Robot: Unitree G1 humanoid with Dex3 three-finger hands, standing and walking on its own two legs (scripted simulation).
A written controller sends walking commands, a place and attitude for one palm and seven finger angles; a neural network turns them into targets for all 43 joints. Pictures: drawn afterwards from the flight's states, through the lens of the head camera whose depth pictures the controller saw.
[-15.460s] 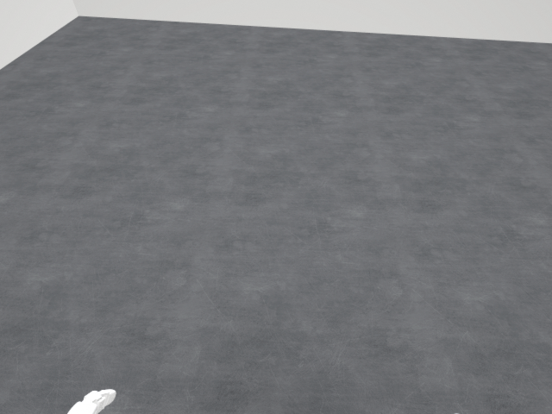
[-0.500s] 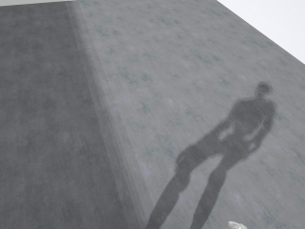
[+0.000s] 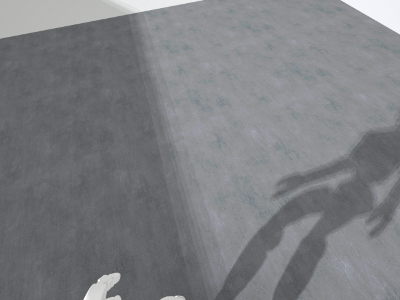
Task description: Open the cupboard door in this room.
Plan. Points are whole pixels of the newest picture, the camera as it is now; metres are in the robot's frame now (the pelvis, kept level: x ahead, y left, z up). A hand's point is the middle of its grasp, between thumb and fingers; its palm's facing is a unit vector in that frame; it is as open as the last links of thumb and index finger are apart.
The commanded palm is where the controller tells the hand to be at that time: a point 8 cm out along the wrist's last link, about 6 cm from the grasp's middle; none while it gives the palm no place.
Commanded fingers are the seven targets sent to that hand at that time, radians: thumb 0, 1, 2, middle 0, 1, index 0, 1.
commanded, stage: turn or walk to find it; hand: left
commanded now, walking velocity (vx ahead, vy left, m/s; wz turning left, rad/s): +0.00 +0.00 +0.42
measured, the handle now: out of the picture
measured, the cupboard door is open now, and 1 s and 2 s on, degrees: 0 0 0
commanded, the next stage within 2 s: none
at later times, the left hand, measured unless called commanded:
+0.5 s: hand out of the picture -0.08 +0.24 -0.19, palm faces +0.30 -0.92 -0.24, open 7.4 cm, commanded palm none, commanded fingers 0.00 0.90 0.90 -0.20 -0.30 -0.20 -0.30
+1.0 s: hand out of the picture -0.03 +0.24 -0.15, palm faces +0.39 -0.88 -0.26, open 7.4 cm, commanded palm none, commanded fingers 0.00 0.90 0.90 -0.20 -0.30 -0.20 -0.30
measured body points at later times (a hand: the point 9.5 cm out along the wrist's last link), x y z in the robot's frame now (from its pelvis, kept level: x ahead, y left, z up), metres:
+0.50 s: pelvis -0.04 +0.03 -0.01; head -0.01 +0.06 +0.44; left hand -0.09 +0.29 -0.17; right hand +0.13 -0.19 -0.14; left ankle -0.06 +0.13 -0.73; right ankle -0.01 -0.10 -0.72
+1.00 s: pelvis -0.06 +0.01 +0.00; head -0.02 +0.01 +0.45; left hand -0.05 +0.28 -0.13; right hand +0.05 -0.21 -0.16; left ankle -0.06 +0.13 -0.73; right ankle -0.03 -0.11 -0.72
